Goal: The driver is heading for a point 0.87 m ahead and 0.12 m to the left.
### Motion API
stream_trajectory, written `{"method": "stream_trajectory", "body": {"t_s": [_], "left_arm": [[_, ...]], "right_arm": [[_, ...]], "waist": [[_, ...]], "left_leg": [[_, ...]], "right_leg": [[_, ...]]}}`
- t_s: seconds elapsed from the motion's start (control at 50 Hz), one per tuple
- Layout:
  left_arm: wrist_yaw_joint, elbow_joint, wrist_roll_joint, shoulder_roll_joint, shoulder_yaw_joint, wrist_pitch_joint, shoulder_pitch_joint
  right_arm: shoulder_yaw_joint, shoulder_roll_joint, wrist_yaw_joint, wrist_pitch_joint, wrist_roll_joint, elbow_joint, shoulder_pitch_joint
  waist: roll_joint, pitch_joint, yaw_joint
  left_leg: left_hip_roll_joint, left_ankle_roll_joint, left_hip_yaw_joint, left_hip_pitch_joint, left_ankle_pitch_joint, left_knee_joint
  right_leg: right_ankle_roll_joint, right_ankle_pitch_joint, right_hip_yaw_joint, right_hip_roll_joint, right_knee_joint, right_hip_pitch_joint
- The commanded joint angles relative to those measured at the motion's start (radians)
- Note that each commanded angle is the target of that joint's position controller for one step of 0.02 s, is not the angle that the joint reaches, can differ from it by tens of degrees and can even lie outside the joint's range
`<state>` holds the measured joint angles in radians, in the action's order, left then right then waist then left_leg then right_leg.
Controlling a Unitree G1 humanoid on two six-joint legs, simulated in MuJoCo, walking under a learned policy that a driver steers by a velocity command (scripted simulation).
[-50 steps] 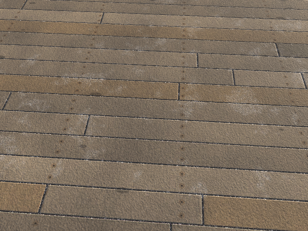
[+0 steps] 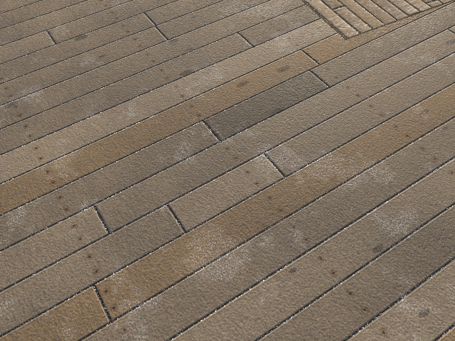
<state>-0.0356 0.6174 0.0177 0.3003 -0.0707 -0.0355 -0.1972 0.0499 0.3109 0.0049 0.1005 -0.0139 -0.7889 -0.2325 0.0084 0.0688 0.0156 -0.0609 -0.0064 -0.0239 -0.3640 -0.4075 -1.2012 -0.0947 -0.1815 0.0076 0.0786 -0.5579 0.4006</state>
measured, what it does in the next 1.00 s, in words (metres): walks ahead: left foot, then right foot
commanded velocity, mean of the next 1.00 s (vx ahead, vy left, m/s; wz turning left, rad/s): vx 0.50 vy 0.00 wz -0.19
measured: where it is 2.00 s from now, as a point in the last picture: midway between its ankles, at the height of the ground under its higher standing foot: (251, 195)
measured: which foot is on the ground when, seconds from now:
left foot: up 0.00-0.34, down 0.36-0.88, up 0.90-1.00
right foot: down 0.00-0.38, up 0.40-0.84, down 0.86-1.00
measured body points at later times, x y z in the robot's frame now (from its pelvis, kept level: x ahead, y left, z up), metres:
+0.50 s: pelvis +0.29 +0.05 +0.01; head +0.31 +0.05 +0.46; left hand +0.43 +0.30 -0.11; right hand +0.36 -0.24 -0.09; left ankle +0.36 +0.14 -0.73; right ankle +0.18 -0.07 -0.64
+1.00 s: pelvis +0.54 -0.06 +0.01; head +0.56 -0.08 +0.46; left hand +0.74 +0.17 -0.08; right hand +0.54 -0.35 -0.12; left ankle +0.49 +0.10 -0.64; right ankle +0.56 -0.17 -0.73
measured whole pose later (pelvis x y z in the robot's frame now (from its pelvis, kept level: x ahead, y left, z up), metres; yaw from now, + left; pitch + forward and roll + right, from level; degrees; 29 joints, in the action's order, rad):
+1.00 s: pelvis +0.54 -0.06 +0.01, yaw -7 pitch +1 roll +0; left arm -0.02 0.70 -0.01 0.25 -0.05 -0.09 -0.17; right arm 0.05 0.31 0.00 0.05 -0.03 -0.84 -0.34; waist 0.04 0.02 0.02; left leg -0.05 0.01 -0.05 -0.44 -0.37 -1.14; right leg -0.03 -0.18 0.06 0.00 -0.46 0.31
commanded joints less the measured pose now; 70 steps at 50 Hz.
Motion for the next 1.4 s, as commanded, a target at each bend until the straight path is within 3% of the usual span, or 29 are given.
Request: {"method": "stream_trajectory", "body": {"t_s": [0.02, 0.08, 0.18, 0.28, 0.34, 0.36, 0.38, 0.4, 0.42, 0.44, 0.48, 0.54, 0.64, 0.72, 0.78, 0.84, 0.86, 0.88, 0.9, 0.92, 0.96, 1.0, 1.06, 1.14, 1.28, 1.32, 1.36, 1.38, 1.4], "left_arm": [[0.013, -0.067, -0.016, 0.121, -0.033, -0.021, -0.033], [0.030, -0.047, -0.010, 0.136, -0.037, -0.027, -0.043], [0.052, -0.005, 0.001, 0.163, -0.045, -0.015, -0.114], [0.055, 0.042, 0.006, 0.140, -0.040, -0.010, -0.174], [0.051, 0.053, -0.003, 0.114, -0.032, -0.002, -0.168], [0.048, 0.046, -0.011, 0.068, -0.014, -0.003, -0.173], [0.048, 0.040, 0.002, 0.011, 0.006, -0.012, -0.306], [0.050, 0.045, 0.018, 0.043, 0.007, -0.020, -0.332], [0.051, 0.040, 0.025, 0.130, -0.014, -0.021, -0.219], [0.053, 0.018, 0.015, 0.141, -0.016, -0.020, -0.118], [0.046, 0.001, -0.010, 0.111, -0.015, -0.025, -0.059], [0.039, 0.016, -0.008, 0.058, -0.004, -0.024, -0.084], [0.030, -0.020, -0.014, 0.016, 0.019, -0.037, 0.067], [0.014, -0.046, -0.003, 0.016, 0.022, -0.047, 0.190], [0.000, -0.067, 0.000, 0.037, 0.014, -0.060, 0.229], [0.008, -0.014, -0.007, 0.108, -0.023, -0.069, 0.043], [0.020, 0.016, -0.023, 0.162, -0.043, -0.068, -0.120], [0.028, 0.032, -0.037, 0.254, -0.066, -0.055, -0.234], [0.027, 0.042, -0.030, 0.197, -0.051, -0.047, -0.258], [0.027, 0.049, -0.020, 0.139, -0.031, -0.046, -0.205], [0.023, 0.052, -0.020, 0.077, -0.010, -0.052, -0.078], [0.019, 0.064, -0.029, 0.047, -0.006, -0.068, -0.008], [0.024, 0.094, -0.032, 0.067, -0.018, -0.087, 0.010], [0.038, 0.129, -0.032, 0.101, -0.029, -0.082, -0.010], [0.046, 0.189, 0.000, 0.166, -0.051, -0.043, -0.100], [0.050, 0.191, 0.008, 0.195, -0.059, -0.028, -0.091], [0.058, 0.189, 0.013, 0.193, -0.053, -0.011, -0.073], [0.059, 0.174, -0.010, 0.154, -0.035, -0.018, -0.098], [0.041, 0.135, -0.044, 0.018, 0.013, -0.040, -0.224]], "right_arm": [[0.033, 0.137, -0.002, 0.023, 0.020, 0.096, 0.022], [0.024, 0.095, -0.004, -0.002, 0.032, 0.098, 0.035], [-0.001, 0.043, 0.007, 0.001, 0.023, 0.145, 0.232], [0.016, 0.092, 0.027, 0.018, 0.008, 0.157, 0.260], [0.038, 0.119, 0.023, 0.027, 0.017, 0.125, 0.128], [0.050, 0.155, 0.018, 0.033, 0.031, 0.111, 0.012], [0.075, 0.249, 0.015, 0.028, 0.045, 0.087, -0.115], [0.077, 0.222, 0.029, 0.017, 0.013, 0.042, -0.188], [0.054, 0.144, 0.029, 0.015, -0.001, 0.056, -0.141], [0.042, 0.114, 0.025, 0.008, 0.008, 0.067, -0.080], [0.023, 0.072, 0.021, 0.003, 0.024, 0.067, -0.013], [0.020, 0.068, 0.016, 0.009, 0.017, 0.051, -0.019], [0.033, 0.128, 0.006, 0.000, 0.002, 0.015, -0.068], [0.032, 0.139, 0.004, -0.015, -0.010, -0.025, -0.147], [0.036, 0.151, -0.002, -0.034, -0.015, -0.045, -0.176], [0.038, 0.161, -0.009, -0.045, -0.015, -0.042, -0.150], [0.019, 0.114, -0.008, -0.041, 0.000, -0.022, -0.134], [-0.012, 0.009, -0.007, -0.025, 0.009, 0.005, -0.228], [-0.007, 0.041, -0.007, -0.012, -0.011, -0.001, -0.238], [0.020, 0.122, -0.006, -0.011, -0.032, 0.014, -0.163], [0.025, 0.110, -0.008, -0.022, -0.019, 0.034, -0.078], [0.028, 0.072, -0.007, -0.049, -0.016, 0.025, -0.107], [0.026, 0.037, -0.007, -0.074, -0.012, 0.044, -0.081], [0.019, 0.019, 0.012, -0.069, -0.008, 0.080, 0.015], [0.011, 0.025, 0.052, -0.068, -0.006, 0.179, 0.212], [0.026, 0.053, 0.056, -0.073, -0.004, 0.193, 0.183], [0.071, 0.125, 0.046, -0.074, 0.005, 0.142, -0.046], [0.099, 0.205, 0.024, -0.080, 0.008, 0.116, -0.171], [0.100, 0.302, 0.015, -0.074, 0.022, 0.139, -0.111]], "waist": [[-0.054, -0.129, -0.003], [-0.048, -0.106, 0.008], [-0.078, -0.062, -0.066], [-0.110, -0.064, -0.075], [-0.134, -0.095, -0.006], [-0.084, -0.203, 0.046], [0.159, -0.364, 0.030], [0.313, -0.379, 0.045], [0.168, -0.230, 0.071], [0.092, -0.141, 0.066], [0.075, -0.055, 0.019], [0.107, -0.067, -0.006], [0.070, -0.047, 0.036], [0.064, -0.020, 0.080], [0.071, -0.005, 0.066], [0.068, -0.111, -0.054], [0.034, -0.243, -0.132], [-0.192, -0.408, -0.129], [-0.272, -0.458, -0.136], [-0.186, -0.299, -0.132], [-0.120, -0.136, -0.077], [-0.143, -0.083, -0.021], [-0.097, -0.047, 0.002], [-0.063, -0.021, -0.021], [-0.042, 0.031, -0.080], [-0.073, -0.014, -0.045], [-0.061, -0.141, 0.091], [0.048, -0.239, 0.136], [0.297, -0.371, 0.000]], "left_leg": [[-0.064, -0.009, -0.065, -0.282, 0.101, 0.053], [-0.048, -0.056, -0.034, -0.244, 0.165, 0.178], [0.023, -0.076, -0.025, -0.162, 0.468, 0.555], [0.032, -0.035, -0.061, -0.108, 0.459, 0.682], [0.051, 0.031, -0.011, 0.064, 0.353, 0.739], [-0.041, 0.086, -0.093, 0.263, 0.351, 0.720], [-0.253, 0.243, -0.458, 0.625, 0.240, 0.743], [-0.343, 0.312, -0.796, 0.700, -0.082, 0.903], [-0.312, 0.267, -0.729, 0.593, -0.211, 0.939], [-0.272, 0.230, -0.585, 0.472, -0.137, 0.939], [-0.193, 0.215, -0.408, 0.290, 0.061, 0.979], [-0.148, 0.222, -0.282, 0.230, 0.246, 1.023], [-0.134, 0.219, -0.145, 0.237, 0.400, 1.061], [-0.136, 0.201, -0.108, 0.246, 0.416, 1.043], [-0.170, 0.185, -0.156, 0.308, 0.440, 0.989], [-0.127, 0.137, -0.133, 0.282, 0.650, 0.781], [-0.073, 0.100, -0.096, 0.144, 0.557, 0.549], [0.068, 0.021, 0.005, -0.230, 0.168, 0.172], [0.079, 0.016, -0.089, -0.350, -0.175, 0.002], [0.027, 0.020, -0.107, -0.417, -0.113, -0.066], [-0.038, 0.018, -0.072, -0.384, 0.034, -0.010], [-0.072, 0.010, -0.078, -0.285, 0.112, 0.038], [-0.079, -0.009, -0.083, -0.300, 0.197, 0.088], [-0.071, -0.009, -0.059, -0.309, 0.398, 0.316], [-0.035, 0.056, 0.043, -0.317, 0.362, 0.553], [0.022, 0.094, 0.101, -0.223, 0.257, 0.562], [0.119, 0.146, 0.134, 0.111, 0.308, 0.653], [0.016, 0.194, -0.034, 0.414, 0.557, 0.664], [-0.296, 0.410, -0.565, 0.734, 0.732, 0.701]], "right_leg": [[-0.202, 0.153, -0.408, -0.258, 0.309, -0.302], [-0.209, 0.271, -0.322, -0.226, 0.331, -0.184], [-0.138, 0.131, -0.259, -0.158, 0.315, -0.115], [-0.108, 0.042, -0.364, -0.226, 0.220, -0.232], [-0.068, 0.186, -0.367, -0.200, 0.084, -0.264], [-0.034, 0.174, -0.312, -0.146, -0.121, -0.210], [0.047, -0.080, -0.192, -0.014, -0.474, 0.084], [0.074, -0.401, -0.177, 0.012, -0.674, 0.306], [0.068, -0.338, -0.210, -0.039, -0.745, 0.387], [0.065, -0.262, -0.167, -0.080, -0.737, 0.387], [0.064, -0.160, -0.135, -0.146, -0.616, 0.326], [0.077, -0.108, -0.093, -0.169, -0.508, 0.255], [0.103, 0.115, -0.054, -0.172, -0.199, 0.246], [0.108, 0.226, -0.027, -0.137, -0.039, 0.166], [0.087, 0.167, -0.041, -0.117, 0.040, 0.139], [0.037, 0.124, -0.014, -0.084, 0.120, -0.174], [-0.012, 0.137, -0.099, -0.187, 0.074, -0.446], [-0.136, 0.030, -0.466, -0.450, 0.085, -0.830], [-0.175, -0.118, -0.692, -0.510, 0.205, -0.807], [-0.137, -0.186, -0.573, -0.469, 0.236, -0.685], [-0.102, -0.090, -0.359, -0.392, 0.308, -0.439], [-0.087, 0.017, -0.223, -0.345, 0.378, -0.294], [-0.101, 0.157, -0.098, -0.345, 0.427, -0.243], [-0.085, 0.234, 0.045, -0.322, 0.439, -0.275], [-0.046, 0.338, 0.151, -0.374, 0.374, -0.462], [-0.023, 0.646, 0.183, -0.374, 0.252, -0.503], [0.025, 0.862, 0.218, -0.318, -0.094, -0.423], [0.080, 0.550, 0.218, -0.264, -0.385, -0.191], [0.153, -0.452, 0.139, -0.064, -0.769, 0.224]]}}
